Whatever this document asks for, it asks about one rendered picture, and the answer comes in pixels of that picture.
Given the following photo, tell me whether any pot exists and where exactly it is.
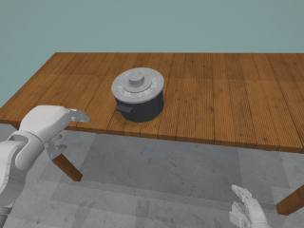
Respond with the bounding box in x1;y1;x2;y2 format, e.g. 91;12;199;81
115;91;164;123

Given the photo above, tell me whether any lid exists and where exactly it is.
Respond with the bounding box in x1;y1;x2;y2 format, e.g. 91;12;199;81
111;67;164;104

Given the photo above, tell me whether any table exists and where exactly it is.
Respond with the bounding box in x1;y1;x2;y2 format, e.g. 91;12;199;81
0;52;304;216

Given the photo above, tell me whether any left robot hand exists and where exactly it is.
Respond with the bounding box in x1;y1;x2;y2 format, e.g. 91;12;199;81
19;104;91;162

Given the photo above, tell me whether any left robot forearm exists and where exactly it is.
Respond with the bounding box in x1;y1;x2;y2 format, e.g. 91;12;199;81
0;130;45;228

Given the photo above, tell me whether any right robot hand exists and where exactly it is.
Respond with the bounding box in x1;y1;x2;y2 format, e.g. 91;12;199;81
229;184;268;228

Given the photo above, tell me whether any knob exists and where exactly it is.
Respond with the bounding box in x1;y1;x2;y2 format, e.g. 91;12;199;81
128;71;144;86

